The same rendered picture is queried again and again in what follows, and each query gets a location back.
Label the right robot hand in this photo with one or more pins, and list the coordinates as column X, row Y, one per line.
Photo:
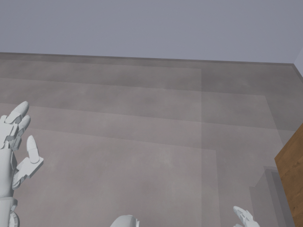
column 246, row 218

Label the left robot thigh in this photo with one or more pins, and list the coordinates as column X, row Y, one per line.
column 126, row 221

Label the counter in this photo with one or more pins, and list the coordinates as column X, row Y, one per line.
column 289, row 162

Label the robot left forearm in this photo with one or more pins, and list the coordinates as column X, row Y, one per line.
column 8, row 218

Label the left robot hand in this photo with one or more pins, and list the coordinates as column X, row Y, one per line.
column 11, row 130

